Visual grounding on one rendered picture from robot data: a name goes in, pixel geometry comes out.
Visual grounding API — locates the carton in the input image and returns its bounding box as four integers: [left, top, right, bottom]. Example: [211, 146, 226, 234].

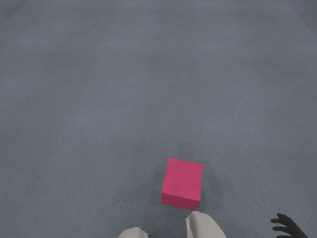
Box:
[161, 158, 203, 210]

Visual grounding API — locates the robot left thigh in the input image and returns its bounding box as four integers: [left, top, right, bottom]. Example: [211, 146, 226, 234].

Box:
[118, 227, 149, 238]

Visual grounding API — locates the robot thigh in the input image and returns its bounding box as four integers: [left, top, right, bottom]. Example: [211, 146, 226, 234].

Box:
[118, 227, 149, 238]
[184, 212, 227, 238]

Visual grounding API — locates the robot right hand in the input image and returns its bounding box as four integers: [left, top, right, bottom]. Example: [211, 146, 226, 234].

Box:
[270, 213, 308, 238]

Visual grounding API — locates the robot right thigh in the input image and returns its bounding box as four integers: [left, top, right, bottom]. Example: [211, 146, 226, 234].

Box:
[184, 212, 227, 238]

